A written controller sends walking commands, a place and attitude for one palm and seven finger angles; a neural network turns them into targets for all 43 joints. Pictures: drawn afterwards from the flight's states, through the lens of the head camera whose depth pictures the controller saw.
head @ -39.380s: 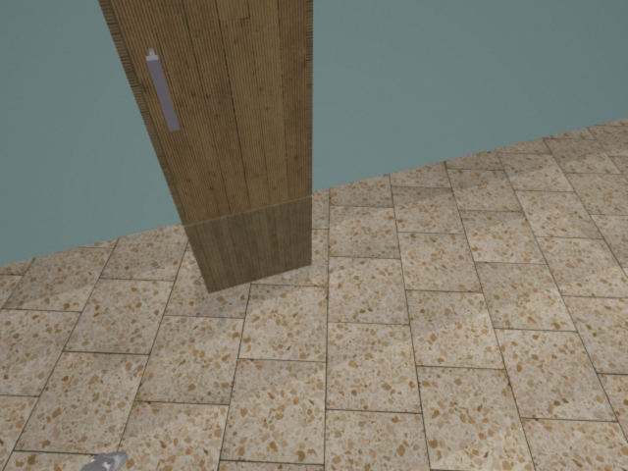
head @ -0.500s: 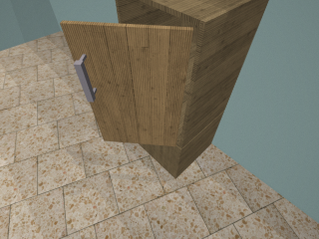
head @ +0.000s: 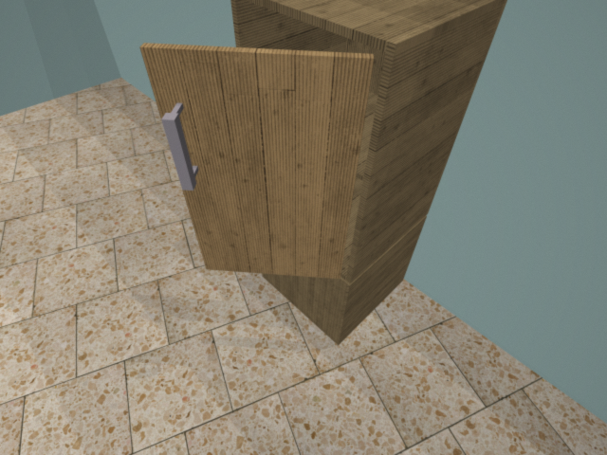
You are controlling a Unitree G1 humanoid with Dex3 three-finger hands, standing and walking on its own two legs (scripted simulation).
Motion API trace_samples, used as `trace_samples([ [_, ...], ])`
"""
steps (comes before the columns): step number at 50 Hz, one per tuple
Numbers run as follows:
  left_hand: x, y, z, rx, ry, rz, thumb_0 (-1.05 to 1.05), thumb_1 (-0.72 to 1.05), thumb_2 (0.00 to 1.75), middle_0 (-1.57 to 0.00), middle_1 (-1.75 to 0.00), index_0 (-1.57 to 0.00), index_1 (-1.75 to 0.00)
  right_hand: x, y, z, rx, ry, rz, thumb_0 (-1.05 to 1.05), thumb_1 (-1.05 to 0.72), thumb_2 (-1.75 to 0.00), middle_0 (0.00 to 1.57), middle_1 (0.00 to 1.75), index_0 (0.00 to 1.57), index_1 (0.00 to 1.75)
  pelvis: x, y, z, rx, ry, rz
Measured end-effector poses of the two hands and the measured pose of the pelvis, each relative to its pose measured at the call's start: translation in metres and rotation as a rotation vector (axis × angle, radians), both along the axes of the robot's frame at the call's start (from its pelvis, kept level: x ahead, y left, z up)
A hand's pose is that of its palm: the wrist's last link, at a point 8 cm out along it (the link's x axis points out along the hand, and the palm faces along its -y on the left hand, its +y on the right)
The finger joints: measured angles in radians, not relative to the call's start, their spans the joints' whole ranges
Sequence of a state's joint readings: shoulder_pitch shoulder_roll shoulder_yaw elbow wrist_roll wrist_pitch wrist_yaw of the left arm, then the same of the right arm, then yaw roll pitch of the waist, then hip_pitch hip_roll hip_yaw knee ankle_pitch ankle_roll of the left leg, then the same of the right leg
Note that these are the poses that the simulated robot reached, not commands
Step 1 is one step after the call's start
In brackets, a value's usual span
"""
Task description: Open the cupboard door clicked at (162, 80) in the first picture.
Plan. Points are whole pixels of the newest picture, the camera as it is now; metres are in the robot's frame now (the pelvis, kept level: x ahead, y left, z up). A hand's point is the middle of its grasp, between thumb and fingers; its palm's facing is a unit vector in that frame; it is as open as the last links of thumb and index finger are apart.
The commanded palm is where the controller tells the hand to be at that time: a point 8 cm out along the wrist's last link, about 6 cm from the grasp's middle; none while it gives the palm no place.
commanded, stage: look again from close up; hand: left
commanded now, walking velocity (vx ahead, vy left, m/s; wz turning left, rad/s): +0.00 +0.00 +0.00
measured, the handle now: (184, 147) +0.61 +0.26 +0.07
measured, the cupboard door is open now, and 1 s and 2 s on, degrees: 41 41 41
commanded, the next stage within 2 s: shuffle to correct the standing spot in 0.26 s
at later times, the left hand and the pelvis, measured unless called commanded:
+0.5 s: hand out of the picture -0.09 +0.22 -0.17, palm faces +0.03 -0.98 -0.21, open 7.4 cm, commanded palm none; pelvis -0.06 +0.03 +0.01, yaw +1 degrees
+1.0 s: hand out of the picture -0.03 +0.23 -0.16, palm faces +0.01 -0.98 -0.19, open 7.3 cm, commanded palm none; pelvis -0.06 +0.06 +0.01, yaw -2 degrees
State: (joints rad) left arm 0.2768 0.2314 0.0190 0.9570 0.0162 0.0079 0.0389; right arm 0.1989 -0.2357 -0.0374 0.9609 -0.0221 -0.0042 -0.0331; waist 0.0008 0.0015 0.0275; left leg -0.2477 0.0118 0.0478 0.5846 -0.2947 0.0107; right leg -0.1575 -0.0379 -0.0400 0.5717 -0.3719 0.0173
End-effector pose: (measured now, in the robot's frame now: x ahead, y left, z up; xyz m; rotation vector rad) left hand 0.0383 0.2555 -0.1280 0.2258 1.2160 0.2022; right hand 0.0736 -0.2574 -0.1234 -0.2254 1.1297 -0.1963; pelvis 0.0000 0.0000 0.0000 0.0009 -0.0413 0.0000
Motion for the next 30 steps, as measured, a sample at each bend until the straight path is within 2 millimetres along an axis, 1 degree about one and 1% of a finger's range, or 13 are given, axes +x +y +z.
trace_samples([
  [3, -0.001, 0.009, 0.003, 0.002, -0.040, -0.012, 0.00, 0.91, 0.89, -0.20, -0.30, -0.20, -0.30, 0.003, 0.001, 0.008, -0.011, -0.049, 0.021, 0.01, -0.91, -0.90, 0.20, 0.30, 0.20, 0.30, -0.012, 0.005, 0.001, -0.008, -0.017, -0.002],
  [6, -0.005, 0.015, 0.006, -0.002, -0.065, -0.024, 0.00, 0.91, 0.89, -0.20, -0.30, -0.20, -0.30, -0.001, 0.005, 0.015, -0.016, -0.076, 0.041, 0.01, -0.91, -0.90, 0.20, 0.30, 0.20, 0.30, -0.024, 0.009, 0.003, -0.012, -0.024, 0.000],
  [9, -0.015, 0.021, 0.007, -0.006, -0.069, -0.030, 0.00, 0.91, 0.89, -0.20, -0.30, -0.20, -0.30, -0.012, 0.009, 0.019, -0.017, -0.075, 0.053, 0.01, -0.91, -0.90, 0.20, 0.30, 0.20, 0.30, -0.035, 0.013, 0.005, -0.015, -0.022, 0.004],
  [12, -0.030, 0.024, 0.007, -0.010, -0.052, -0.029, 0.00, 0.91, 0.89, -0.20, -0.30, -0.20, -0.30, -0.029, 0.012, 0.018, -0.015, -0.046, 0.054, 0.00, -0.91, -0.90, 0.20, 0.30, 0.20, 0.30, -0.044, 0.016, 0.006, -0.017, -0.016, 0.008],
  [16, -0.057, 0.026, 0.002, -0.019, 0.003, -0.016, 0.00, 0.91, 0.89, -0.20, -0.30, -0.20, -0.30, -0.061, 0.016, 0.013, -0.007, 0.024, 0.039, 0.00, -0.91, -0.90, 0.20, 0.30, 0.20, 0.30, -0.053, 0.019, 0.007, -0.019, -0.008, 0.012],
  [20, -0.090, 0.023, -0.003, -0.036, 0.080, 0.006, 0.00, 0.91, 0.89, -0.20, -0.30, -0.20, -0.30, -0.095, 0.022, 0.006, 0.006, 0.112, 0.014, 0.01, -0.91, -0.90, 0.20, 0.30, 0.20, 0.30, -0.059, 0.022, 0.008, -0.020, -0.003, 0.016],
  [25, -0.132, 0.009, -0.006, -0.074, 0.183, 0.045, 0.00, 0.91, 0.89, -0.20, -0.30, -0.20, -0.30, -0.135, 0.037, 0.000, 0.038, 0.226, -0.020, 0.01, -0.91, -0.90, 0.20, 0.30, 0.20, 0.30, -0.063, 0.025, 0.010, -0.022, 0.002, 0.017],
  [30, -0.170, -0.007, -0.010, -0.131, 0.272, 0.099, 0.00, 0.91, 0.89, -0.20, -0.30, -0.20, -0.30, -0.162, 0.054, -0.006, 0.066, 0.300, -0.047, 0.01, -0.91, -0.90, 0.20, 0.30, 0.20, 0.30, -0.065, 0.031, 0.009, -0.024, 0.005, 0.022],
])
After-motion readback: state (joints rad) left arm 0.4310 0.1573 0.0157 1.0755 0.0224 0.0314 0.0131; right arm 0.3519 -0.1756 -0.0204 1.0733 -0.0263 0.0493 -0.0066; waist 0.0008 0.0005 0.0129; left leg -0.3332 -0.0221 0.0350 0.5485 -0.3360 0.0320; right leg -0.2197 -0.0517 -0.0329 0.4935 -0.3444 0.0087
